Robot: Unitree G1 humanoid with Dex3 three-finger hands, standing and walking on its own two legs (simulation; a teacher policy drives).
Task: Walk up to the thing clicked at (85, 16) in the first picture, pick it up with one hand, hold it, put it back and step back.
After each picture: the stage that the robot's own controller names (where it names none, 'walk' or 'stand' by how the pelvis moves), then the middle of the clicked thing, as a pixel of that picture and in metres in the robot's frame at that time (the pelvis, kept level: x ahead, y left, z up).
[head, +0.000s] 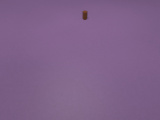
stand; (84, 15) +2.01 +0.04 -0.72
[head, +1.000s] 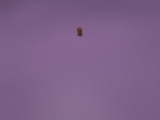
walk; (79, 31) +1.88 +0.24 -0.71
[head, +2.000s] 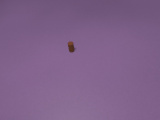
walk; (71, 47) +1.34 +0.31 -0.72
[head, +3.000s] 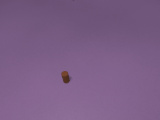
walk; (65, 77) +0.92 +0.28 -0.72
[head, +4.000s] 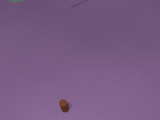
walk; (64, 106) +0.61 +0.27 -0.72
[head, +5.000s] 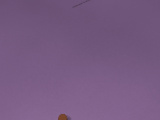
stand; out of the picture +0.46 +0.22 -0.70
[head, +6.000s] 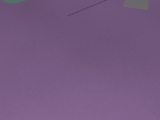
stand; out of the picture +0.41 +0.21 -0.72
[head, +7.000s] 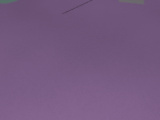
walk; out of the picture +0.37 +0.25 -0.71
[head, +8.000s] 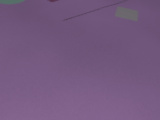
walk; out of the picture +0.45 +0.18 -0.72
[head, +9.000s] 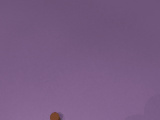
stand; (55, 119) +0.38 +0.21 -0.70
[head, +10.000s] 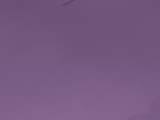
walk; out of the picture +0.32 +0.22 -0.70
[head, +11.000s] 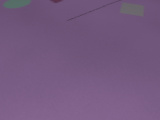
walk; out of the picture +0.45 +0.23 -0.73
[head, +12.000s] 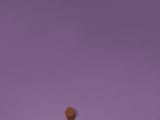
walk; (70, 114) +0.42 +0.16 -0.65
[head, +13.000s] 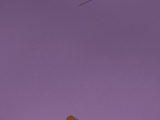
walk; out of the picture +0.43 +0.18 -0.66
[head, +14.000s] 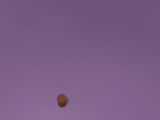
walk; (61, 101) +0.51 +0.14 -0.67
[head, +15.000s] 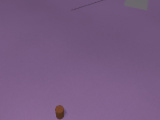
walk; (59, 112) +0.57 +0.17 -0.71
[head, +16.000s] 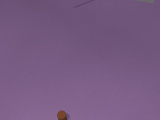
walk; (62, 117) +0.50 +0.20 -0.71
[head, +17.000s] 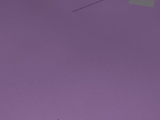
stand; out of the picture +0.44 +0.22 -0.72
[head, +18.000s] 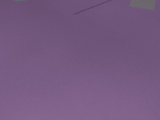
stand; out of the picture +0.44 +0.22 -0.72
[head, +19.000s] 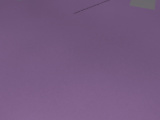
go down; out of the picture +0.44 +0.21 -0.72
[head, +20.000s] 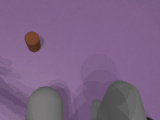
go down; (33, 42) +0.55 +0.19 -0.37
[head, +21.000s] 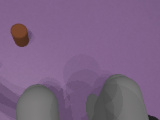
approach; (20, 36) +0.56 +0.20 -0.32
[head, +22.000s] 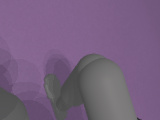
close in; out of the picture +0.55 +0.25 -0.25
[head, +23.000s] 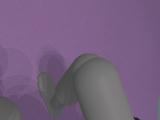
close; out of the picture +0.54 +0.26 -0.26
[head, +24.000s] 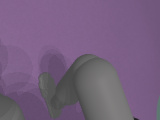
lift; out of the picture +0.52 +0.25 -0.27
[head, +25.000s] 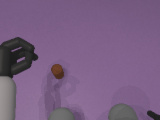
lift; (58, 71) +0.52 +0.15 -0.47
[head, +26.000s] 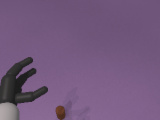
close in; (60, 112) +0.48 +0.17 -0.67
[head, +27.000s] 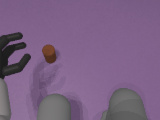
walk; (49, 54) +0.57 +0.16 -0.38
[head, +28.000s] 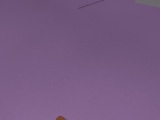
stand; out of the picture +0.46 +0.16 -0.66
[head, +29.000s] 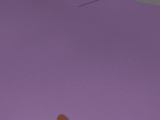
stand; out of the picture +0.47 +0.15 -0.66
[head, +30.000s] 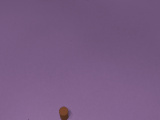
hold; (64, 113) +0.48 +0.16 -0.67
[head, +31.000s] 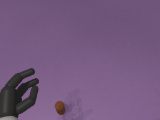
close; (60, 108) +0.47 +0.18 -0.65
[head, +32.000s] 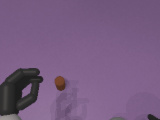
close; (60, 83) +0.50 +0.16 -0.55
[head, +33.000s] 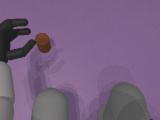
hold; (43, 43) +0.57 +0.16 -0.35
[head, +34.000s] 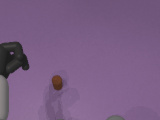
hold; (57, 83) +0.54 +0.16 -0.54
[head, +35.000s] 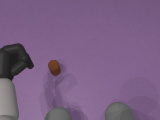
crouch; (54, 68) +0.53 +0.16 -0.48
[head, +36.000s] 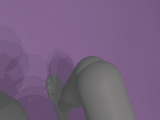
lower; out of the picture +0.57 +0.25 -0.26
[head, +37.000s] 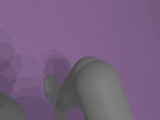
lower; out of the picture +0.56 +0.26 -0.27
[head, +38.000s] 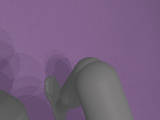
lower; out of the picture +0.56 +0.25 -0.27
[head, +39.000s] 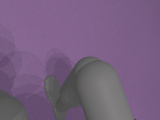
rest; out of the picture +0.56 +0.25 -0.28
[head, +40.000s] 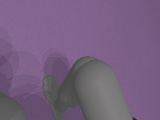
withdraw; out of the picture +0.56 +0.25 -0.28
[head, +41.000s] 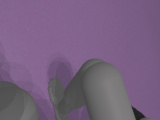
rise; out of the picture +0.56 +0.23 -0.28
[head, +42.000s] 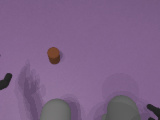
walk; (54, 56) +0.55 +0.15 -0.44
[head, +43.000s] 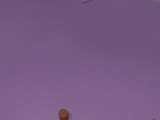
stand; (63, 116) +0.49 +0.16 -0.66
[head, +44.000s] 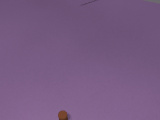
withdraw; (63, 117) +0.49 +0.17 -0.67
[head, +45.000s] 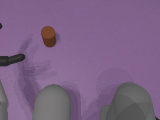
withdraw; (49, 37) +0.58 +0.16 -0.33
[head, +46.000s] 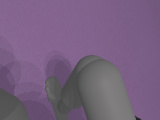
hold; out of the picture +0.57 +0.24 -0.26
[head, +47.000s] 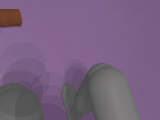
lower; (4, 18) +0.58 +0.14 -0.31
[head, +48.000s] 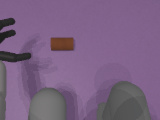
rise; (62, 43) +0.56 +0.06 -0.37
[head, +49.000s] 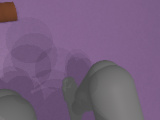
lower; out of the picture +0.56 +0.12 -0.30
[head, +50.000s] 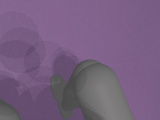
hold; out of the picture +0.54 +0.14 -0.32
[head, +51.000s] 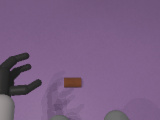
rise; (72, 82) +0.52 +0.06 -0.56
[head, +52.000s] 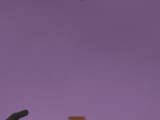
withdraw; out of the picture +0.45 +0.06 -0.69
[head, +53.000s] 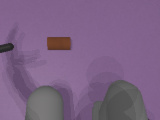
lower; (58, 43) +0.55 +0.06 -0.38
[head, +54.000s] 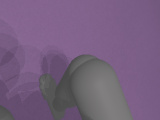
rise; out of the picture +0.56 +0.15 -0.29
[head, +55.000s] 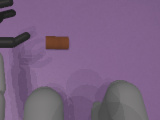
hold; (56, 42) +0.57 +0.07 -0.36
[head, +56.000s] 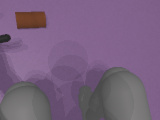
lower; (30, 20) +0.58 +0.09 -0.30
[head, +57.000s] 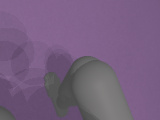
lower; out of the picture +0.58 +0.14 -0.31
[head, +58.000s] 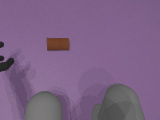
stand; (57, 44) +0.58 +0.07 -0.39
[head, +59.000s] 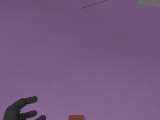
hold; (76, 119) +0.51 +0.04 -0.68
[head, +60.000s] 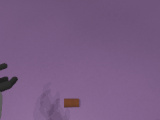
rise; (71, 102) +0.52 +0.07 -0.71
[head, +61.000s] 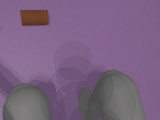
lower; (34, 17) +0.61 +0.09 -0.34
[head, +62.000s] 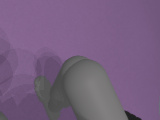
hold; out of the picture +0.61 +0.16 -0.31
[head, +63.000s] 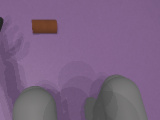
stand; (44, 26) +0.62 +0.09 -0.33
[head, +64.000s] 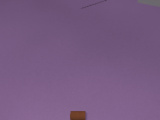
stand; (77, 115) +0.55 +0.04 -0.68
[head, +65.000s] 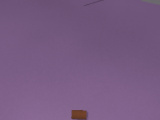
stand; (78, 114) +0.53 +0.03 -0.69
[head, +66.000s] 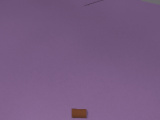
stand; (79, 113) +0.54 +0.04 -0.68
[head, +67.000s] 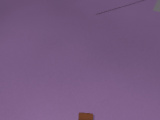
stand; (85, 117) +0.56 +0.03 -0.75
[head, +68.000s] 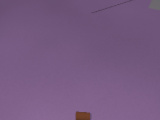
stand; (82, 116) +0.56 +0.06 -0.75
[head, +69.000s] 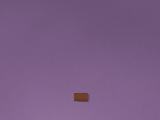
walk; (81, 97) +0.58 +0.07 -0.74
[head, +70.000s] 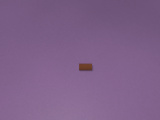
walk; (85, 66) +0.85 +0.04 -0.73
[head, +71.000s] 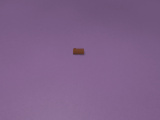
stand; (78, 51) +1.21 +0.06 -0.73
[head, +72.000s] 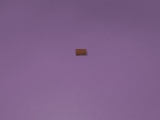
stand; (81, 52) +1.18 +0.09 -0.73
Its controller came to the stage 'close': yes
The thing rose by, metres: 0.01
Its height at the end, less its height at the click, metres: -0.02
